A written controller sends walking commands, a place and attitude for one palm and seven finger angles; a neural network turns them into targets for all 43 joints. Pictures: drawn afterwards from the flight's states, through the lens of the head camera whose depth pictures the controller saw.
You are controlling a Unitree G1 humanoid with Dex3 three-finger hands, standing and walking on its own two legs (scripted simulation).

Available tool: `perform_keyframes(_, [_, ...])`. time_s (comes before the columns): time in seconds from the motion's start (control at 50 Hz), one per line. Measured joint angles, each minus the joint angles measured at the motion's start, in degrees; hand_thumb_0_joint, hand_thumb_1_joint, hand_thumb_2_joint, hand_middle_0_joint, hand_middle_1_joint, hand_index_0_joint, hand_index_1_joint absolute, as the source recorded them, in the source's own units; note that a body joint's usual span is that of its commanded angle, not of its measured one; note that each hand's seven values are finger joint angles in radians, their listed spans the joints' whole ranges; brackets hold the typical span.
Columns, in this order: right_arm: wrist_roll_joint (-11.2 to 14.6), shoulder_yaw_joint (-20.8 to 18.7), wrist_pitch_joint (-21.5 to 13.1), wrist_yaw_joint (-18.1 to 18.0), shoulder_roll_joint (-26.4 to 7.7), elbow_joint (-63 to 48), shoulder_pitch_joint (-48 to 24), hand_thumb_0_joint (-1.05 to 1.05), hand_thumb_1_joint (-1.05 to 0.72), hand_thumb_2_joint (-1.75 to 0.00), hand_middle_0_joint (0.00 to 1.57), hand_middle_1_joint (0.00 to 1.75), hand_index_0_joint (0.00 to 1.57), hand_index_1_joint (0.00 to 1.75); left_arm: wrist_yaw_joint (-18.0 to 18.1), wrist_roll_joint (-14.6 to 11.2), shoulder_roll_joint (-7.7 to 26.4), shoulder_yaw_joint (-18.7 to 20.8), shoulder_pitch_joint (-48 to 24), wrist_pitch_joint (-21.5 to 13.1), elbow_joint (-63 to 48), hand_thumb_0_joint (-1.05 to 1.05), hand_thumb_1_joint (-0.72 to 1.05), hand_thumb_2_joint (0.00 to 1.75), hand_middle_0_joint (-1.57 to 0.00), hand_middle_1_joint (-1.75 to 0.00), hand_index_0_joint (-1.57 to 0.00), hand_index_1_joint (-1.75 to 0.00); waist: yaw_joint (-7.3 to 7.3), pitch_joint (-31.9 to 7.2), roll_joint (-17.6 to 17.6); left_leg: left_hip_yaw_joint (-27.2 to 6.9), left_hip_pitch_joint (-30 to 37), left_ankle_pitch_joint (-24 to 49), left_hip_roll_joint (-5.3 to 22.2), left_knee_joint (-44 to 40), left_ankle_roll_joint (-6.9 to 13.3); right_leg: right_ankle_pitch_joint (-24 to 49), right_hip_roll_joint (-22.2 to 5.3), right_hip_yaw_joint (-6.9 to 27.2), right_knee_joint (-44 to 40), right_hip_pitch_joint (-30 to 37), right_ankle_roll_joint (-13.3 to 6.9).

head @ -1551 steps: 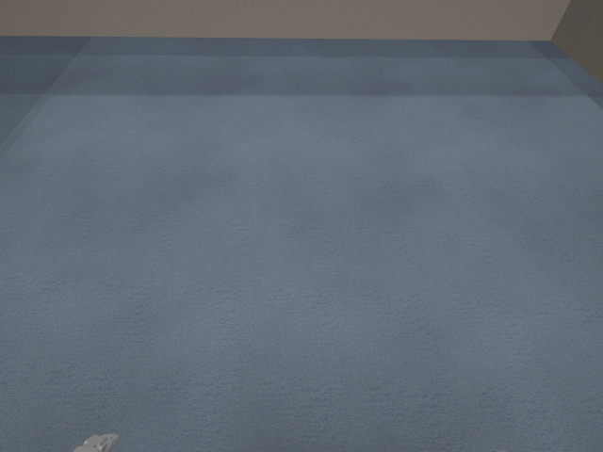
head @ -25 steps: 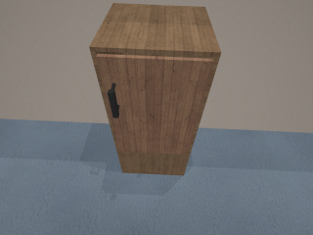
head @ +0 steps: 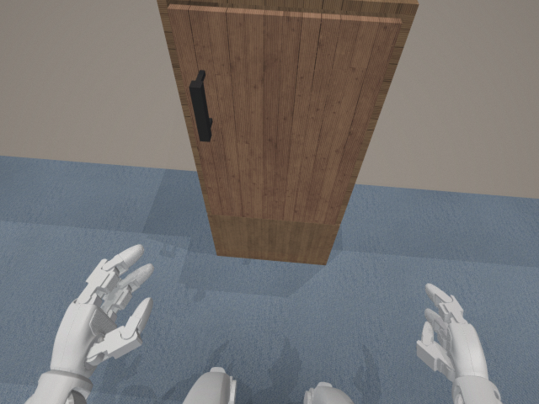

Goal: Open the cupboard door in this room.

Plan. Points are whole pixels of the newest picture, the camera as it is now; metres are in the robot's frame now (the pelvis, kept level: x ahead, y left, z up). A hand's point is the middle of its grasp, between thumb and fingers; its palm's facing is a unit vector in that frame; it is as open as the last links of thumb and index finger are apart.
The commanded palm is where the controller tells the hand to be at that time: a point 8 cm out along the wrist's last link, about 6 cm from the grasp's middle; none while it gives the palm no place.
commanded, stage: raise the hand with hooked fingers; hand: left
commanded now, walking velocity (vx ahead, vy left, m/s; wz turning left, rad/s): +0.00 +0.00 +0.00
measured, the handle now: (203, 106) +0.63 +0.19 +0.06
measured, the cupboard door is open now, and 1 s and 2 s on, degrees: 0 0 0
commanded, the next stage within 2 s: move the hooked fingers beside the handle in 1.72 s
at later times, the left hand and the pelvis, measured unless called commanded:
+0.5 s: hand (95, 304) +0.23 +0.25 +0.04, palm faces +0.01 -1.00 -0.05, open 11.4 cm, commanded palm +0.21 +0.30 +0.05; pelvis -0.01 +0.03 +0.00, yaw +0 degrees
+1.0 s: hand (66, 273) +0.26 +0.30 +0.06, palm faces +0.01 -1.00 -0.05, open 13.8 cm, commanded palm +0.25 +0.35 +0.07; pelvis +0.00 +0.04 +0.01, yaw +0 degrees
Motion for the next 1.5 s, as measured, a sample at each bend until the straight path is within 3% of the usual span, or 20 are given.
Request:
perform_keyframes(0.06, [0.14, 0.48, 0.27, -1.05, 0.08, -2.03, 0.00, 0.02, -0.91, -0.90, 0.20, 0.30, 0.20, 0.30, 1.28, -0.46, 0.02, 0.76, 2.58, 3.62, -3.64, 0.01, 0.59, 0.76, -0.22, -0.50, -0.22, -0.50, 0.94, 0.23, 0.56, -1.41, -2.97, -1.67, 0.45, 4.29, 0.04, -1.21, 0.40, -1.26, 2.91, -1.92, -0.23])
perform_keyframes(0.16, [-0.38, 3.17, 0.42, -2.24, 1.99, -0.65, 1.12, 0.02, -0.91, -0.90, 0.20, 0.30, 0.20, 0.30, 3.86, 0.89, 1.54, 0.72, 2.60, 5.30, -10.13, 0.01, 0.47, 0.71, -0.23, -0.57, -0.23, -0.58, 1.52, 1.05, 1.72, -3.79, -5.37, -2.16, 0.87, 6.99, 0.19, -1.12, 0.97, -3.49, 3.43, -2.58, -0.30])
perform_keyframes(0.26, [-0.22, 5.84, 1.33, -2.34, 4.39, 2.17, 2.90, 0.02, -0.91, -0.90, 0.20, 0.30, 0.20, 0.30, 2.89, 0.65, 3.75, 1.16, -2.36, 9.24, -10.14, 0.01, 0.35, 0.66, -0.24, -0.65, -0.24, -0.65, 0.25, 1.53, 3.02, -4.48, -6.14, -0.99, 0.95, 6.18, 0.47, 0.51, 1.19, -4.14, 1.53, -2.67, 0.03])
perform_keyframes(0.36, [-0.13, 6.43, 2.27, -2.16, 5.32, 3.02, 6.01, 0.02, -0.91, -0.90, 0.21, 0.30, 0.20, 0.30, 3.42, -0.07, 4.88, 2.73, -3.41, 12.94, -8.49, 0.01, 0.24, 0.61, -0.25, -0.72, -0.24, -0.73, -1.63, 1.40, 3.66, -3.09, -4.60, 0.46, 0.87, 3.02, 1.28, 2.42, 1.12, -2.87, -1.54, -1.66, 0.79])
perform_keyframes(0.58, [-0.01, 4.48, 1.53, -2.40, 1.06, 3.30, 8.86, 0.02, -0.91, -0.90, 0.21, 0.30, 0.20, 0.30, 3.63, -0.58, 5.49, 4.60, -3.62, 9.37, -5.58, 0.00, -0.02, 0.50, -0.26, -0.89, -0.26, -0.89, -2.46, 1.06, 2.98, -1.50, -3.28, 0.85, 0.08, 0.99, 2.73, 3.26, 0.34, -1.39, -3.68, -0.58, 2.23])
perform_keyframes(0.96, [-0.08, 6.71, 2.24, -1.97, 1.74, -0.19, 5.79, 0.02, -0.91, -0.90, 0.21, 0.30, 0.20, 0.30, -0.01, -1.24, 8.97, 7.91, -9.84, 12.55, -1.50, -0.01, -0.43, 0.33, -0.29, -1.15, -0.29, -1.16, -1.37, 1.38, 2.65, -1.98, -0.39, 0.77, -0.25, -1.37, 3.23, 3.85, 0.28, -1.89, -7.50, 3.22, 2.88])
perform_keyframes(1.28, [0.22, 6.49, 3.92, -2.39, 0.44, 1.30, 8.00, 0.02, -0.91, -0.90, 0.21, 0.30, 0.20, 0.30, -4.73, -2.70, 12.56, 12.40, -17.11, 13.75, 6.64, -0.01, -0.50, 0.30, -0.30, -1.19, -0.30, -1.20, -2.15, 1.92, 2.88, -1.72, 0.66, 1.04, 0.14, -2.98, 2.92, 4.23, 0.74, -1.58, -8.98, 3.95, 2.58])
perform_keyframes(1.5, [0.28, 5.66, 4.42, -1.94, -0.08, 0.71, 9.10, 0.02, -0.91, -0.90, 0.20, 0.30, 0.20, 0.30, -4.44, -2.86, 11.82, 12.54, -16.50, 12.71, 7.41, -0.01, -0.50, 0.30, -0.30, -1.20, -0.30, -1.20, -2.92, 1.75, 2.70, -1.23, 1.18, 1.35, 0.36, -3.99, 2.63, 4.41, 0.96, -1.07, -9.38, 3.94, 2.33])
